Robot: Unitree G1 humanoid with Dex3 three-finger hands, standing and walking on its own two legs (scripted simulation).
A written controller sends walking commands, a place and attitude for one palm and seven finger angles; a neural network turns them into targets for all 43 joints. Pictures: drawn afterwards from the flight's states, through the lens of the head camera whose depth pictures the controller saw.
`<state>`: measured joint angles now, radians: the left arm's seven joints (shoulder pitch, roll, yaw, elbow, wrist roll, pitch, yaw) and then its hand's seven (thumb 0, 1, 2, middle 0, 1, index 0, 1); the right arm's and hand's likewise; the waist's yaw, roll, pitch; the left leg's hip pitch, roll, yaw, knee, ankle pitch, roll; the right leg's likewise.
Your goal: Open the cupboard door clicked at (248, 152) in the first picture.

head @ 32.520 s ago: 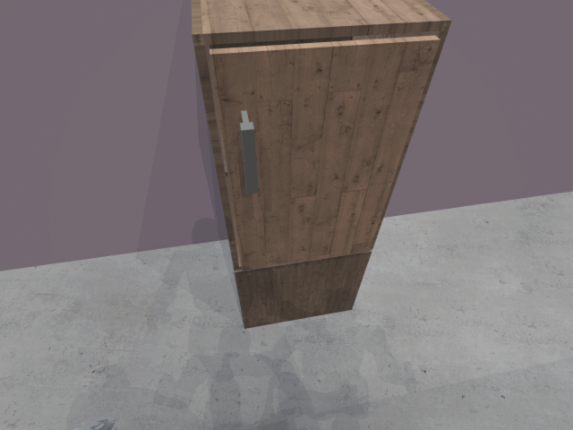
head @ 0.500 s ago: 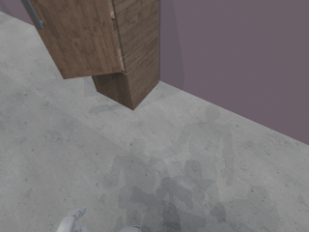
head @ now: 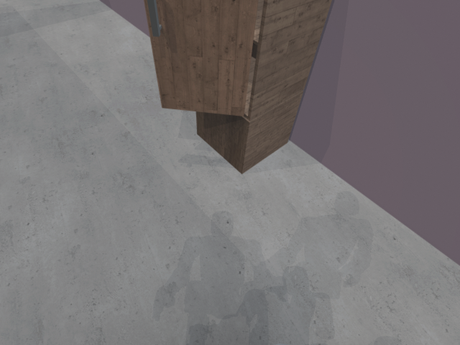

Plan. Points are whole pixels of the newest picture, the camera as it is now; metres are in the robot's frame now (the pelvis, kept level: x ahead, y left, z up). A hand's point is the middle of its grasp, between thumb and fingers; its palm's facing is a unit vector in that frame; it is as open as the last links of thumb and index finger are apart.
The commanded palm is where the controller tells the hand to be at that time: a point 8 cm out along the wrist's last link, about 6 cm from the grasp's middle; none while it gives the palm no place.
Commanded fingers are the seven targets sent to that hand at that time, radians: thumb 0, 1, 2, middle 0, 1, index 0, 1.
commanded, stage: take the last steps up to it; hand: left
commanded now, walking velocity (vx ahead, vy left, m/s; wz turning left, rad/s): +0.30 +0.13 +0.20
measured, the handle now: (155, 10) +1.03 +0.34 +0.08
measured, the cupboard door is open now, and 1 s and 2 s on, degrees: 43 43 43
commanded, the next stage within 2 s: come to a stop and stand still in 1.28 s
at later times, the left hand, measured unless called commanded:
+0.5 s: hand out of the picture +0.03 +0.20 -0.18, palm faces +0.21 -0.97 -0.13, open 7.4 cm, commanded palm none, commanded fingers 0.00 0.90 0.90 -0.20 -0.30 -0.20 -0.30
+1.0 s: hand (136, 212) +0.41 +0.27 -0.15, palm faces +0.03 -0.98 -0.22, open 7.3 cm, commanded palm none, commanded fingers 0.00 0.90 0.90 -0.20 -0.30 -0.20 -0.30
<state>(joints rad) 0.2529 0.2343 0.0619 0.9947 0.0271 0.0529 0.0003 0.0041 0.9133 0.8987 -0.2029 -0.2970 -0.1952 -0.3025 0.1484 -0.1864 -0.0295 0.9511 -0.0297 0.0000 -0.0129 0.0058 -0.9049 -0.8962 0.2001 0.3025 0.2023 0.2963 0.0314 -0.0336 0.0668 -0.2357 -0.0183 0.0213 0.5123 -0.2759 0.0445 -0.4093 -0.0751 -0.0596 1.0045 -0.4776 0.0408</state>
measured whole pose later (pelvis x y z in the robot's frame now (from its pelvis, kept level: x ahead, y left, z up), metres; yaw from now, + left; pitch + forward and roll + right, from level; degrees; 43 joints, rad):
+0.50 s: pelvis +0.12 +0.05 +0.00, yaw +7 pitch +0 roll +0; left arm 0.40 0.13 0.04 1.10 0.04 -0.04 0.00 0.00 0.91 0.90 -0.21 -0.30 -0.20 -0.30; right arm 0.22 -0.20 -0.06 1.02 -0.03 -0.01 0.04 0.01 -0.91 -0.90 0.20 0.30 0.20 0.30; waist 0.04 -0.03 0.06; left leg -0.40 0.05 0.10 0.56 -0.23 -0.01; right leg -0.05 -0.15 -0.15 0.43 -0.36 0.10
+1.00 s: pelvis +0.29 +0.09 -0.01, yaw +3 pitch -1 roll +1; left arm 0.09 0.16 0.05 0.96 0.03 -0.05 -0.01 0.00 0.91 0.90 -0.20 -0.30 -0.19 -0.30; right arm 0.41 -0.14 -0.03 1.15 -0.03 -0.03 0.00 0.01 -0.91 -0.90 0.20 0.30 0.20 0.30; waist -0.05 0.02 0.06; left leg -0.16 0.03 0.15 0.69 -0.45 0.02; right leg -0.34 -0.05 -0.12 0.60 -0.25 -0.04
